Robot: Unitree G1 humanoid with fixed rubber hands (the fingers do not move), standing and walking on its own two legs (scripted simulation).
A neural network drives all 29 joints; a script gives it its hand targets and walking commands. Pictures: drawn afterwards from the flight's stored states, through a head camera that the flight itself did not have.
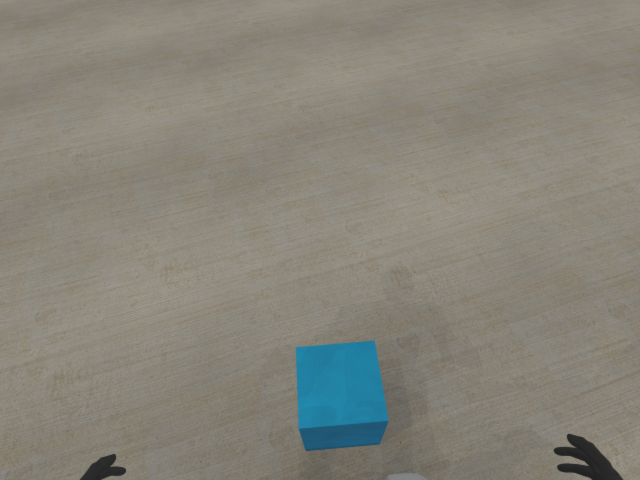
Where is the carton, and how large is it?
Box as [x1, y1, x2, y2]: [296, 341, 388, 450]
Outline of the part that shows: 374,341 296,347 299,430 306,450 379,443 388,420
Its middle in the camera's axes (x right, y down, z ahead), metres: +0.06 +0.43 +1.07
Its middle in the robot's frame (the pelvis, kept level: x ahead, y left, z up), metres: +0.40 -0.02 -0.63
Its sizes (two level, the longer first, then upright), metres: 0.210 0.200 0.250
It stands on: the floor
